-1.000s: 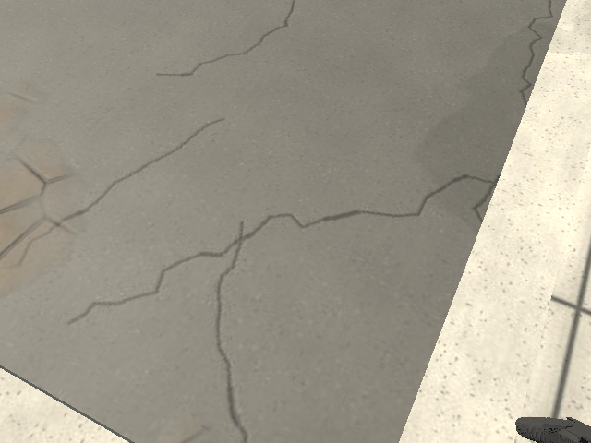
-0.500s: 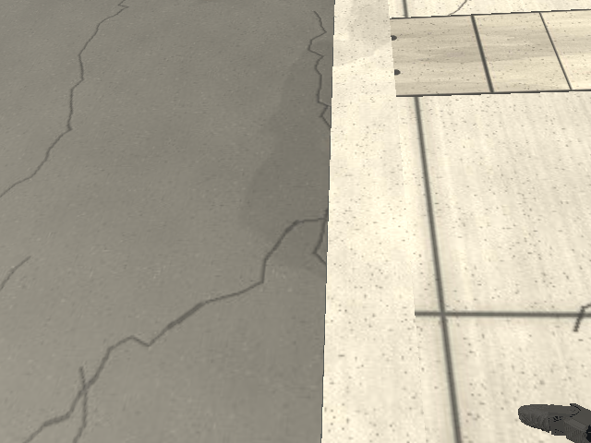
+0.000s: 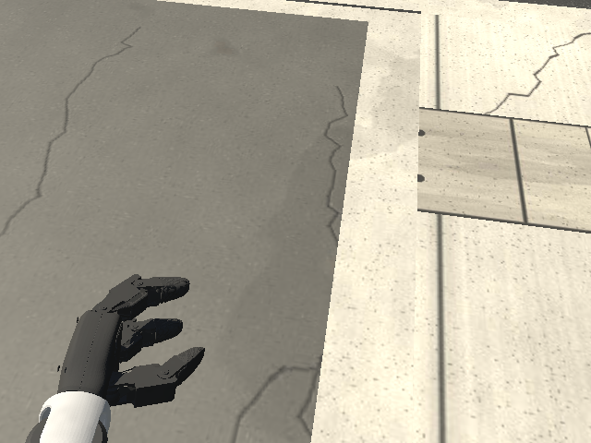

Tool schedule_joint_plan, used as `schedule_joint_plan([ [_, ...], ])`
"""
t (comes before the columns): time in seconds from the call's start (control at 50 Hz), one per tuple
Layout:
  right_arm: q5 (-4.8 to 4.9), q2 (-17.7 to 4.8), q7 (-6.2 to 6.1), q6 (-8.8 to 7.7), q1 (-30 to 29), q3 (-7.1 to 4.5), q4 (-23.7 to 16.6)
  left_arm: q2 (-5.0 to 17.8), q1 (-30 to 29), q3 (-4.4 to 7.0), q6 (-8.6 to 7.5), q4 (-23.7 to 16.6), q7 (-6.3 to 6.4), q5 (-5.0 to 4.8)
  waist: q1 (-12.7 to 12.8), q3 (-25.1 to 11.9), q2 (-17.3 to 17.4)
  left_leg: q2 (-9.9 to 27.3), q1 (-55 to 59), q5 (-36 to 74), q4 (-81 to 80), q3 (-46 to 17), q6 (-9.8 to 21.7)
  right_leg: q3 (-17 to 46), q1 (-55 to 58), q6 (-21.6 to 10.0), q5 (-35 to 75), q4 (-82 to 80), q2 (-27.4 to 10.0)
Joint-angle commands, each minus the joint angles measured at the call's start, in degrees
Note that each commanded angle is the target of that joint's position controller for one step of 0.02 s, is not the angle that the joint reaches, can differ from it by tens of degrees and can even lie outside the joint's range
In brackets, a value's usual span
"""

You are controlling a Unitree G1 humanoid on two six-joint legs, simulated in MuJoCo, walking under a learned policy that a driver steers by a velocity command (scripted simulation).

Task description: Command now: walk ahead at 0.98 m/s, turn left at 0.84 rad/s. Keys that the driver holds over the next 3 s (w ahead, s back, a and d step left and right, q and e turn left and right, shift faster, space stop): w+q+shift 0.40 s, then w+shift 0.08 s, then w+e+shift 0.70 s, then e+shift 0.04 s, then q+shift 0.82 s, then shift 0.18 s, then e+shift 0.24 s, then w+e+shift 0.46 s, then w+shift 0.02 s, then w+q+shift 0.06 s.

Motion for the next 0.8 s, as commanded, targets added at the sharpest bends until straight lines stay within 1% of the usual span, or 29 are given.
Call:
schedule_joint_plan([
  [0.02,0.66,-8.1,-0.95,-1.04,-8.2,-2.17,-5.1,4.6,2.1,2.70,0.23,-2.2,0.68,-1.48,4.5,-0.3,6.1,7.8,-21.8,-2.3,-3.5,-12.7,-3.3,-3.8,24.5,2.1,11.2,-8.0,2.7],
  [0.06,0.84,-6.4,-1.06,-0.14,-6.8,-2.02,-4.2,5.4,3.4,4.14,-0.37,-2.0,0.91,-1.40,5.6,-1.8,5.0,6.7,-17.8,0.2,7.5,-12.2,-5.2,-4.4,26.9,0.8,11.6,-13.1,1.5],
  [0.08,0.15,-6.3,-0.81,0.23,-7.7,-2.01,-4.6,6.7,11.1,5.51,-0.79,-0.1,0.89,-1.64,10.0,-6.0,4.4,5.2,-19.4,3.3,19.9,-9.0,-6.9,-4.6,34.6,-0.4,9.6,-11.8,-0.2],
  [0.1,-1.18,-4.0,-0.43,0.68,-10.0,-1.19,-6.6,7.6,26.0,6.42,-1.00,3.6,0.77,-2.12,16.9,-14.1,1.6,4.0,-30.1,-12.2,38.3,-4.7,-9.2,-0.9,51.7,-2.7,6.0,-4.5,-6.7],
  [0.12,-2.65,1.6,-0.61,0.64,-7.6,0.91,-8.8,10.8,37.1,6.99,-0.48,5.3,0.56,-0.92,18.1,-21.0,-7.6,4.0,-41.5,-25.6,59.8,-2.6,-9.8,9.9,62.6,-3.6,13.3,4.2,-15.9],
  [0.14,2.46,-1.4,-0.64,0.02,3.2,1.31,-11.9,17.1,32.4,7.86,-0.35,5.6,-0.51,-0.28,10.7,-25.8,-26.7,8.4,-50.9,-16.6,70.0,2.7,-11.7,41.4,62.3,-17.1,-10.8,-9.9,-31.1],
  [0.16,3.43,-4.7,-1.12,0.63,-2.4,0.92,-10.8,11.3,26.6,7.45,0.43,4.8,0.14,-0.10,12.2,-16.9,-17.5,14.3,-57.9,-6.2,72.3,5.7,-12.4,43.1,54.9,-18.4,-42.0,-18.3,-27.6],
  [0.18,1.09,-6.3,-1.01,1.23,-11.6,0.62,-12.3,6.9,25.0,6.22,1.19,5.9,0.91,-0.18,13.9,-7.7,-8.1,14.9,-59.3,-3.1,74.2,8.6,-12.5,32.9,46.5,-16.2,-37.0,-19.9,-24.0],
  [0.2,-0.80,-4.8,-0.89,1.96,-15.0,0.73,-13.2,5.8,25.0,5.24,1.56,7.3,1.03,0.42,13.5,-3.1,0.6,15.9,-56.8,-2.8,76.7,9.8,-12.7,25.0,38.2,-14.9,-27.9,-20.6,-20.8],
  [0.22,-1.35,-3.4,-0.44,2.39,-16.2,0.94,-15.1,5.5,23.7,4.92,1.51,9.2,0.98,0.36,11.2,0.7,0.3,17.3,-55.3,-2.2,76.4,8.5,-12.7,19.3,31.2,-14.0,-20.7,-20.1,-18.6],
  [0.28,0.59,-0.5,1.48,3.79,-17.0,1.84,-19.1,-0.3,20.4,3.06,1.52,13.0,0.69,-0.97,6.3,2.9,-3.6,20.9,-53.3,-2.9,71.0,7.0,-12.3,2.1,20.8,-9.5,-8.9,-21.4,-14.4],
  [0.34,-1.26,-2.9,1.88,3.71,-22.0,1.96,-22.8,5.0,18.8,4.12,1.27,13.8,1.55,-0.27,6.2,3.3,-1.7,20.9,-48.4,5.5,58.5,10.6,-13.8,-9.3,16.2,-9.4,1.6,-26.8,-12.2],
  [0.4,-1.52,-2.6,2.84,2.98,-29.0,2.69,-24.9,9.6,23.7,4.82,1.44,15.9,2.26,-0.41,9.7,4.0,2.2,19.7,-45.8,9.9,42.9,16.8,-11.9,-16.1,22.3,-8.2,12.9,-28.1,-11.5],
  [0.42,-1.48,-2.0,3.24,2.38,-31.2,2.95,-25.3,10.7,25.8,4.75,1.59,16.6,2.23,-0.06,10.4,3.3,3.0,17.5,-41.1,9.8,36.1,19.8,-10.2,-18.1,23.6,-7.6,26.4,-26.9,-11.4],
  [0.44,-1.43,-2.5,3.53,1.77,-32.2,2.66,-25.5,12.5,27.8,4.76,1.67,17.0,2.19,0.39,10.3,1.2,1.3,14.1,-34.2,9.0,31.6,23.4,-9.0,-19.6,24.6,-7.4,45.1,-24.6,-11.7],
  [0.46,-1.10,-3.6,3.73,1.58,-32.1,2.11,-25.6,14.4,30.5,4.89,1.84,17.7,2.25,0.80,9.5,-1.0,-2.6,10.9,-29.9,6.4,30.2,25.6,-8.4,-19.6,27.9,-7.8,63.1,-20.7,-13.3],
  [0.48,-0.63,-5.4,3.65,1.72,-29.0,1.14,-25.5,16.6,30.9,5.09,2.20,18.1,2.28,1.00,6.3,-4.0,-6.9,9.0,-25.7,2.1,28.6,25.7,-7.3,-19.5,31.5,-8.7,75.6,-14.5,-15.3],
  [0.5,-0.39,-8.5,3.22,2.02,-21.7,-0.52,-24.3,17.7,30.9,5.07,2.49,18.4,1.95,0.86,1.2,-8.4,-8.6,6.9,-15.1,-1.4,24.8,24.6,-5.0,-18.6,30.9,-10.3,81.4,-5.0,-17.1],
  [0.52,-0.26,-12.9,2.46,2.39,-7.5,-2.86,-20.5,17.8,27.5,4.77,2.62,17.9,1.72,-0.32,-7.5,-12.7,-7.1,6.6,4.3,6.5,12.2,21.9,-2.2,-18.8,22.8,-9.7,75.4,9.8,-15.5],
  [0.54,-0.45,-18.1,1.62,2.56,-0.2,-3.83,-16.3,10.9,28.5,2.68,1.81,15.4,1.67,0.80,-5.0,-16.1,5.9,17.8,26.1,7.1,12.2,2.9,0.1,-17.0,2.2,-8.0,7.0,35.3,-7.4],
  [0.56,-2.65,-18.6,1.21,1.50,-0.6,-3.30,-17.5,6.9,34.5,1.19,-0.95,13.8,0.59,-1.86,0.2,-30.0,17.2,33.7,34.5,-6.7,-1.8,-33.6,8.4,-3.9,-11.9,-8.7,-23.5,50.4,1.9],
  [0.58,-3.93,-13.2,1.59,0.42,1.2,-2.27,-15.8,13.9,26.0,3.48,-1.72,14.4,0.29,-4.84,-4.3,-24.2,5.6,32.5,27.1,-14.0,-6.6,-31.5,5.4,1.1,-15.8,-9.1,-18.3,53.9,0.8],
  [0.6,-3.70,-12.6,1.89,-0.38,-0.7,-1.79,-14.1,10.4,21.3,2.78,-1.45,11.1,0.40,-5.87,-1.3,-11.7,3.4,32.0,16.6,-12.3,-9.0,-22.2,3.3,-2.0,-19.5,-8.4,-16.2,52.2,-1.1],
  [0.62,-3.50,-10.5,2.19,-1.19,-4.9,-1.20,-12.7,7.6,20.0,2.10,-0.48,11.0,0.77,-4.55,2.6,-4.9,-3.2,30.6,6.3,-8.7,-10.8,-15.1,1.3,-3.7,-18.2,-7.7,-13.5,49.9,-4.6],
  [0.64,-4.21,-7.3,2.46,-1.90,-9.3,-0.39,-12.5,7.1,22.1,2.51,1.16,11.7,0.75,-3.63,6.5,-1.3,-1.4,28.0,-2.1,-5.5,-11.6,-7.7,-0.4,-4.0,-15.0,-7.0,-9.9,47.4,-7.0],
  [0.66,-4.49,-4.4,2.73,-2.28,-12.2,0.41,-12.0,6.1,25.4,2.63,3.07,13.0,0.45,-3.80,9.4,0.5,1.8,25.8,-7.9,-3.1,-13.0,-1.0,-2.2,-3.9,-12.4,-6.5,-7.9,48.2,-8.1],
  [0.68,-3.93,-3.7,3.06,-2.69,-13.4,0.45,-11.3,5.2,27.4,2.63,4.64,13.6,0.39,-3.85,10.9,0.8,3.7,24.8,-11.2,0.6,-14.3,4.3,-3.5,-4.3,-11.3,-5.8,-7.2,47.1,-8.8],
  [0.72,-3.64,-4.0,2.88,-3.36,-14.0,0.16,-9.8,4.2,25.8,2.52,6.34,13.2,0.37,-3.57,11.3,3.0,2.9,22.6,-14.3,10.1,-16.8,14.1,-6.9,-4.5,-12.4,-4.7,-3.4,43.6,-9.4],
  [0.8,-4.56,-6.1,0.55,-4.18,-13.4,-0.15,-8.1,4.6,18.2,2.43,5.23,10.3,-0.32,-2.40,9.6,3.8,2.3,17.2,-11.6,22.5,-19.6,26.1,-10.6,-10.3,-11.9,-3.6,12.4,26.2,-6.3],
])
